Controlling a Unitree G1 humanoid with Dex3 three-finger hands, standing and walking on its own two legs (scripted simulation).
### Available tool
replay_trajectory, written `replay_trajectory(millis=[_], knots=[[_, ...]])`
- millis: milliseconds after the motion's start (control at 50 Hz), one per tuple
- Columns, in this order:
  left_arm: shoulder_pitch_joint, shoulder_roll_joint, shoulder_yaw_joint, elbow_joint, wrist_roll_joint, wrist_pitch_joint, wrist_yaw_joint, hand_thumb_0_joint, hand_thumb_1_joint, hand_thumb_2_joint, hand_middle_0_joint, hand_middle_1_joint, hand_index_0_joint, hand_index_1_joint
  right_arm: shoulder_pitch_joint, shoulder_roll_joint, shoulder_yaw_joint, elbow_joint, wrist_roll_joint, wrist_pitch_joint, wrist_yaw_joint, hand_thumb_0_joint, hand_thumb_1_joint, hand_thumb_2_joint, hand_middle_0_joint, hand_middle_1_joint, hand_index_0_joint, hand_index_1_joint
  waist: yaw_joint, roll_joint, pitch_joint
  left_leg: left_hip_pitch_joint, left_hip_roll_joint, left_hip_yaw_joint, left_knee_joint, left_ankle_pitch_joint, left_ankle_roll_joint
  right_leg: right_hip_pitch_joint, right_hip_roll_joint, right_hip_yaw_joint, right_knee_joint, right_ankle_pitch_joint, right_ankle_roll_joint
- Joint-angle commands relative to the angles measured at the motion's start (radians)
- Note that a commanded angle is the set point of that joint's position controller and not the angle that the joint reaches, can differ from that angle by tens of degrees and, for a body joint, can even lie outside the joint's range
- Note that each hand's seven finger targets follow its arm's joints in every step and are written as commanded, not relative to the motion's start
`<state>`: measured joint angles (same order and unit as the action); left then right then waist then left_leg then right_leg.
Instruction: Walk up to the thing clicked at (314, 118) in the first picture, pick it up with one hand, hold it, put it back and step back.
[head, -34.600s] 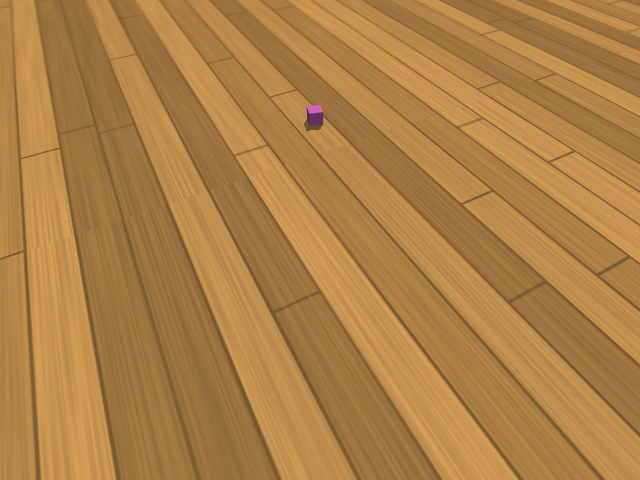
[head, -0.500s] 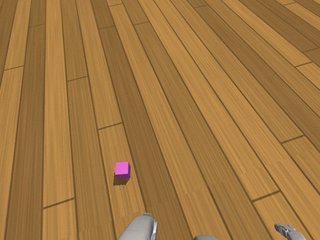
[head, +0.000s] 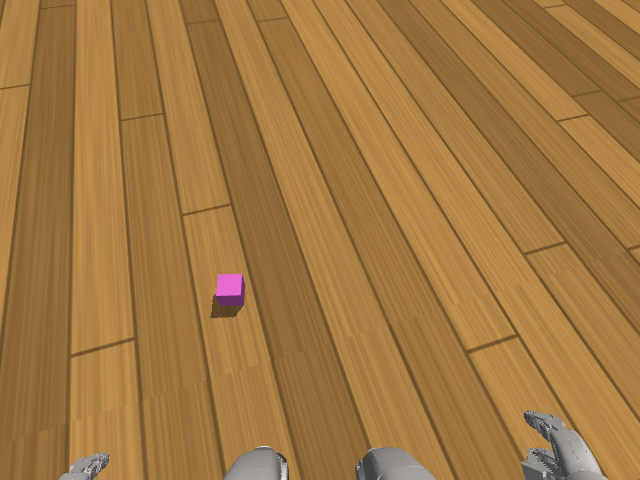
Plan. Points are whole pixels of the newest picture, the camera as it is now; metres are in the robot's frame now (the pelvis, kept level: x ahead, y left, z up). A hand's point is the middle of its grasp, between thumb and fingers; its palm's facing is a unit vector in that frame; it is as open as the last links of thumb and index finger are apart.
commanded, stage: step back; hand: left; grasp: from above
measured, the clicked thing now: (231, 290) +0.70 +0.29 -0.72
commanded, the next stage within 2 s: stand in 1.98 s
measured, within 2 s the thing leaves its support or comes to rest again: neither
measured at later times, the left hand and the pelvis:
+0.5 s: hand out of the picture -0.06 +0.27 -0.14, palm faces +0.09 -0.91 -0.41, open 7.4 cm; pelvis -0.17 -0.02 -0.01, yaw +5 degrees
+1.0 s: hand out of the picture -0.31 +0.22 -0.13, palm faces +0.06 -0.90 -0.44, open 7.4 cm; pelvis -0.34 -0.06 +0.00, yaw +3 degrees
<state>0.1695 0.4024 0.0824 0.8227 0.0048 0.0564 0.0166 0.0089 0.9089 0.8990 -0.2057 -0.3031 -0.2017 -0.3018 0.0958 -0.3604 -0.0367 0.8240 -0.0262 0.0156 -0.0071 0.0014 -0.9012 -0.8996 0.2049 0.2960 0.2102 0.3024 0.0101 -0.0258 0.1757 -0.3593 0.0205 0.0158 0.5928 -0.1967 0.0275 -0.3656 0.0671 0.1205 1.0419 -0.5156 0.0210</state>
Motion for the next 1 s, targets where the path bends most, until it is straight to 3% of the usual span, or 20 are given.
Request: replay_trajectory(millis=[0,60,80,100,120,180,300,400,420,440,460,540,640,740,760,780,800,820,880,980], knots=[[0.068,0.157,0.051,-0.056,0.009,-0.031,-0.001,0.000,0.900,0.900,-0.200,-0.300,-0.200,-0.300,0.032,-0.293,-0.086,-0.073,-0.006,0.001,-0.017,0.000,-0.900,-0.900,0.200,0.300,0.200,0.300,-0.026,0.236,-0.254,0.205,0.237,-0.244,-0.124,0.241,0.193,0.047,-0.051,-0.079,-0.300,0.041,-0.011],[0.175,0.172,0.061,0.005,0.029,-0.043,-0.004,0.000,0.900,0.900,-0.200,-0.300,-0.200,-0.300,0.004,-0.276,-0.080,-0.079,0.011,0.020,-0.013,0.000,-0.900,-0.900,0.200,0.300,0.200,0.300,0.018,0.176,-0.272,0.013,0.157,-0.197,-0.038,0.038,0.085,0.258,-0.060,-0.093,-0.617,0.250,-0.056],[0.161,0.234,0.082,-0.010,0.045,-0.048,-0.007,0.000,0.900,0.900,-0.200,-0.300,-0.200,-0.300,0.016,-0.228,-0.067,-0.089,0.017,0.020,-0.009,0.000,-0.900,-0.900,0.200,0.300,0.200,0.300,0.013,-0.011,-0.224,-0.175,0.034,-0.162,0.090,-0.159,0.018,0.270,-0.203,0.165,-0.659,0.129,-0.110],[0.087,0.356,0.106,-0.050,0.038,-0.038,-0.009,0.000,0.900,0.900,-0.200,-0.300,-0.200,-0.300,-0.035,-0.206,-0.071,-0.103,0.022,0.019,-0.022,0.000,-0.900,-0.900,0.200,0.300,0.200,0.300,0.066,-0.279,-0.169,-0.171,-0.124,-0.090,0.368,-0.391,-0.032,0.016,-0.452,0.433,-0.789,0.084,-0.284],[0.011,0.365,0.102,-0.090,0.043,-0.042,-0.004,0.000,0.900,0.900,-0.200,-0.300,-0.200,-0.300,-0.035,-0.250,-0.086,-0.098,0.013,0.026,-0.028,0.000,-0.900,-0.900,0.200,0.300,0.200,0.300,0.050,-0.239,-0.088,-0.124,-0.083,-0.206,0.551,-0.403,-0.048,-0.161,-0.531,0.505,-0.833,0.075,-0.341],[-0.136,0.225,0.068,-0.111,0.039,-0.049,0.011,0.000,0.900,0.900,-0.200,-0.300,-0.200,-0.300,0.092,-0.229,-0.074,-0.030,0.025,0.016,-0.022,0.000,-0.900,-0.900,0.200,0.300,0.200,0.300,-0.055,-0.094,-0.098,-0.120,-0.146,-0.187,0.613,-0.249,-0.041,-0.045,-0.302,0.104,-0.654,0.411,-0.204],[0.022,0.212,0.068,-0.102,0.040,-0.039,0.025,0.000,0.900,0.900,-0.200,-0.300,-0.200,-0.300,0.066,-0.203,-0.056,-0.047,0.007,0.005,-0.026,0.000,-0.900,-0.900,0.200,0.300,0.200,0.300,0.055,-0.164,-0.194,-0.177,-0.086,-0.112,0.335,-0.348,-0.059,0.318,-0.340,0.107,-0.552,0.654,-0.238],[-0.059,0.219,0.050,-0.125,0.015,-0.014,0.017,0.000,0.900,0.900,-0.200,-0.300,-0.200,-0.300,0.217,-0.207,-0.071,0.020,-0.001,-0.003,-0.019,0.000,-0.900,-0.900,0.200,0.300,0.200,0.300,-0.022,-0.117,-0.259,0.115,-0.065,0.009,-0.189,-0.025,-0.019,0.219,-0.291,0.028,-0.403,0.604,-0.156],[-0.029,0.182,0.034,-0.126,0.015,-0.009,0.013,0.000,0.900,0.900,-0.200,-0.300,-0.200,-0.300,0.202,-0.251,-0.086,0.015,-0.013,-0.004,-0.019,0.000,-0.900,-0.900,0.200,0.300,0.200,0.300,-0.007,-0.020,-0.247,0.198,0.038,-0.150,-0.206,0.029,0.018,0.062,-0.238,0.005,-0.343,0.449,-0.102],[-0.047,0.148,0.023,-0.136,0.007,-0.011,0.011,0.000,0.900,0.900,-0.200,-0.300,-0.200,-0.300,0.162,-0.357,-0.106,-0.006,-0.016,-0.002,-0.012,0.000,-0.900,-0.900,0.200,0.300,0.200,0.300,-0.013,0.223,-0.227,0.211,0.269,-0.464,-0.248,0.116,0.141,-0.132,-0.065,-0.123,-0.181,0.110,-0.043],[-0.120,0.197,0.052,-0.135,0.009,-0.009,0.025,0.000,0.900,0.900,-0.200,-0.300,-0.200,-0.300,0.131,-0.421,-0.114,-0.028,-0.011,-0.001,-0.007,0.000,-0.900,-0.900,0.200,0.300,0.200,0.300,-0.064,0.263,-0.202,0.017,0.384,-0.576,-0.287,0.182,0.279,-0.060,-0.021,-0.041,0.045,-0.152,-0.029],[0.000,0.186,0.050,-0.057,-0.003,-0.004,0.021,0.000,0.900,0.900,-0.200,-0.300,-0.200,-0.300,0.005,-0.289,-0.073,-0.041,-0.017,-0.009,-0.027,0.000,-0.900,-0.900,0.200,0.300,0.200,0.300,0.033,0.118,-0.181,0.065,0.242,-0.272,-0.160,0.346,0.206,-0.103,0.013,0.051,0.257,-0.011,-0.044],[0.008,0.160,0.039,-0.060,0.013,-0.017,0.007,0.000,0.900,0.900,-0.200,-0.300,-0.200,-0.300,0.042,-0.282,-0.078,-0.049,-0.016,0.003,-0.024,0.000,-0.900,-0.900,0.200,0.300,0.200,0.300,-0.012,0.198,-0.195,0.197,0.258,-0.277,-0.140,0.285,0.228,-0.068,-0.035,-0.026,-0.061,-0.028,0.003],[0.119,0.156,0.038,0.025,0.020,-0.041,-0.004,0.000,0.900,0.900,-0.200,-0.300,-0.200,-0.300,0.026,-0.313,-0.081,-0.048,-0.001,0.029,-0.011,0.000,-0.900,-0.900,0.200,0.300,0.200,0.300,0.020,0.218,-0.300,0.150,0.203,-0.214,-0.091,0.074,0.146,0.182,-0.031,-0.157,-0.580,0.169,-0.045],[0.156,0.170,0.043,0.049,0.031,-0.047,-0.001,0.000,0.900,0.900,-0.200,-0.300,-0.200,-0.300,0.016,-0.282,-0.073,-0.047,0.003,0.033,-0.009,0.000,-0.900,-0.900,0.200,0.300,0.200,0.300,0.032,0.173,-0.288,0.052,0.174,-0.196,-0.040,-0.029,0.100,0.241,-0.059,-0.093,-0.638,0.184,-0.065],[0.145,0.241,0.065,0.038,0.048,-0.053,-0.001,0.000,0.900,0.900,-0.200,-0.300,-0.200,-0.300,0.014,-0.222,-0.056,-0.064,0.006,0.030,-0.004,0.000,-0.900,-0.900,0.200,0.300,0.200,0.300,0.027,-0.021,-0.225,-0.171,0.054,-0.135,0.096,-0.211,0.026,0.264,-0.210,0.194,-0.693,0.025,-0.118],[0.066,0.372,0.092,0.006,0.049,-0.045,-0.001,0.000,0.900,0.900,-0.200,-0.300,-0.200,-0.300,-0.054,-0.207,-0.062,-0.078,0.008,0.028,-0.022,0.000,-0.900,-0.900,0.200,0.300,0.200,0.300,0.079,-0.276,-0.157,-0.181,-0.089,-0.101,0.334,-0.394,-0.025,-0.003,-0.456,0.466,-0.795,-0.021,-0.278],[-0.006,0.373,0.092,-0.030,0.046,-0.054,0.002,0.000,0.900,0.900,-0.200,-0.300,-0.200,-0.300,-0.043,-0.249,-0.078,-0.067,0.006,0.034,-0.026,0.000,-0.900,-0.900,0.200,0.300,0.200,0.300,0.053,-0.211,-0.080,-0.134,-0.053,-0.230,0.503,-0.385,-0.044,-0.145,-0.516,0.504,-0.824,-0.030,-0.319],[-0.086,0.227,0.056,-0.031,0.043,-0.068,0.011,0.000,0.900,0.900,-0.200,-0.300,-0.200,-0.300,0.044,-0.218,-0.061,-0.006,0.017,0.015,-0.017,0.000,-0.900,-0.900,0.200,0.300,0.200,0.300,-0.025,-0.049,-0.115,-0.147,-0.121,-0.185,0.542,-0.229,-0.035,0.015,-0.294,0.109,-0.647,0.300,-0.186],[0.016,0.244,0.071,-0.011,0.055,-0.078,0.000,0.000,0.900,0.900,-0.200,-0.300,-0.200,-0.300,0.031,-0.222,-0.060,0.011,-0.008,-0.005,0.000,0.000,-0.900,-0.900,0.200,0.300,0.200,0.300,0.062,-0.149,-0.129,-0.172,-0.050,-0.102,0.252,-0.290,-0.058,0.194,-0.300,0.160,-0.699,-0.150,-0.198]])
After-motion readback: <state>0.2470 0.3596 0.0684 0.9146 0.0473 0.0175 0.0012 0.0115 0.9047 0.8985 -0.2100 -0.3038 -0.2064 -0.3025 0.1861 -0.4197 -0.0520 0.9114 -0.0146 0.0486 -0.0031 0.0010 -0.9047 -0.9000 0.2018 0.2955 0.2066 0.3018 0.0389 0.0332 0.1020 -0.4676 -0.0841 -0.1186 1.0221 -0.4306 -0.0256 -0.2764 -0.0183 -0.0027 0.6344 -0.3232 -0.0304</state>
